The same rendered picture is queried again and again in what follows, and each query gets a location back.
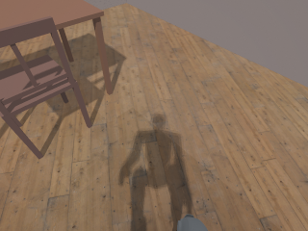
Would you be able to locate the chair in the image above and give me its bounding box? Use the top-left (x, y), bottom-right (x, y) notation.
top-left (0, 16), bottom-right (92, 159)

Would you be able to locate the right robot shin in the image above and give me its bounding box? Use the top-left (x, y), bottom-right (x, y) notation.
top-left (184, 214), bottom-right (194, 218)

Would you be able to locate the table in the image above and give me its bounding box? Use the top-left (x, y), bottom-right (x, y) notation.
top-left (0, 0), bottom-right (113, 95)

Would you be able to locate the robot right thigh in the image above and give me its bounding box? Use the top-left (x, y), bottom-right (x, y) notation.
top-left (177, 217), bottom-right (208, 231)

